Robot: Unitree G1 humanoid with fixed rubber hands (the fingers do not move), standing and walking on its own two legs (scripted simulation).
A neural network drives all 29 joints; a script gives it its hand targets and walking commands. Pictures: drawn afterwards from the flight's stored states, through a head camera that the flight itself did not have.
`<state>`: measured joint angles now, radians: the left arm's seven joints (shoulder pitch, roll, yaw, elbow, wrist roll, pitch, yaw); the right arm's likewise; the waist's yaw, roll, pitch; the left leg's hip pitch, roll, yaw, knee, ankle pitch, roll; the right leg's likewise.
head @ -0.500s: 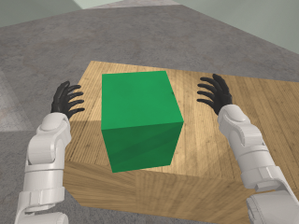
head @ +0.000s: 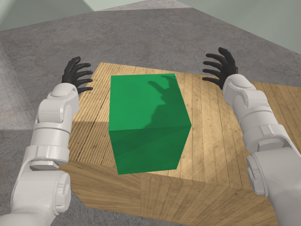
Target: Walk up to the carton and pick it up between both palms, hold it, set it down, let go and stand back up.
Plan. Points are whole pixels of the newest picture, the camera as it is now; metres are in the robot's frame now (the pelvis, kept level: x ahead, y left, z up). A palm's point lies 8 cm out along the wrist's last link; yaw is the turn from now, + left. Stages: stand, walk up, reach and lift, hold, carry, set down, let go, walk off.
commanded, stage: reach and lift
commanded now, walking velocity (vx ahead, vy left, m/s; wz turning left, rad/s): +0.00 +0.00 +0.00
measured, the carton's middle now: (145, 125) +0.42 +0.08 +0.00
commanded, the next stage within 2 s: none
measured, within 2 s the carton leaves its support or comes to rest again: neither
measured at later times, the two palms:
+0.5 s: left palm (84, 119) +0.37 +0.25 +0.07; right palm (206, 110) +0.44 -0.10 +0.09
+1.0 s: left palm (93, 123) +0.38 +0.23 +0.04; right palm (204, 114) +0.45 -0.10 +0.06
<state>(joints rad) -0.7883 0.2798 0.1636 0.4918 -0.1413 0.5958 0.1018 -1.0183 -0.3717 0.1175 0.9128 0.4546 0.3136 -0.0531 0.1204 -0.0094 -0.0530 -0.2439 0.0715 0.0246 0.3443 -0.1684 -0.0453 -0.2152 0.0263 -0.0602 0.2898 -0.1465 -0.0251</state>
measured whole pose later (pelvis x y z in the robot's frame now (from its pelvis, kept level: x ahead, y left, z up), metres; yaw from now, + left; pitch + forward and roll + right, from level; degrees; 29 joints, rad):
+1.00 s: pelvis +0.00 +0.01 -0.01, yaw -1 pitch +18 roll -2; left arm -0.75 0.10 0.13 1.15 -0.11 -0.25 0.12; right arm -0.94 -0.21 0.09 1.34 0.30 -0.21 -0.02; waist 0.16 0.00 -0.23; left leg -0.60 0.08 0.02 0.51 -0.21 -0.04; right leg -0.56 0.03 -0.05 0.43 -0.17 -0.02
